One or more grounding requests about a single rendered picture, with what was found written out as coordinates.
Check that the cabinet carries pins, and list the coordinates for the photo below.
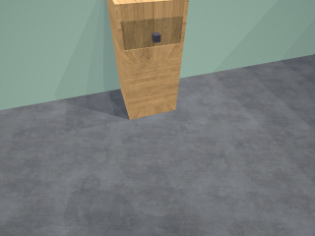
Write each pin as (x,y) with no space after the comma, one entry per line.
(149,76)

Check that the drawer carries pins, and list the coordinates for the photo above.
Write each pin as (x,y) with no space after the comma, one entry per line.
(138,34)

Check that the handle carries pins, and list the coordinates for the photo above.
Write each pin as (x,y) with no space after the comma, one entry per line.
(156,37)

